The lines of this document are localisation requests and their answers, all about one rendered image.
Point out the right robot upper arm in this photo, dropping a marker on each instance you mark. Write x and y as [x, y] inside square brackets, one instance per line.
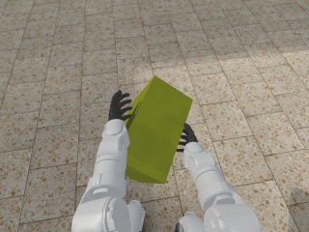
[231, 218]

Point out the left robot upper arm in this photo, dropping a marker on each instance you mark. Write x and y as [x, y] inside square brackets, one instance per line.
[107, 214]

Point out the left robot thigh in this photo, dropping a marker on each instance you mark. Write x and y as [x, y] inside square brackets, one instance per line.
[136, 217]

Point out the robot right hand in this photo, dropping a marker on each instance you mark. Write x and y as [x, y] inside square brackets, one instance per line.
[189, 137]

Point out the left robot shin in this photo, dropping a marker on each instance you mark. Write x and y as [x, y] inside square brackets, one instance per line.
[136, 202]

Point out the left robot forearm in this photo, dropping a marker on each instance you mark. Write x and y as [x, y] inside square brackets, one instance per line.
[110, 166]

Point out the right robot forearm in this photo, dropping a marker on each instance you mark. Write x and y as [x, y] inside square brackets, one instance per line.
[208, 178]

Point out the carton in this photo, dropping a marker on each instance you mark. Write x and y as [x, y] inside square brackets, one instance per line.
[154, 129]

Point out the robot left hand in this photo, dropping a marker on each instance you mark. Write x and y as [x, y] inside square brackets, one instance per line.
[115, 111]

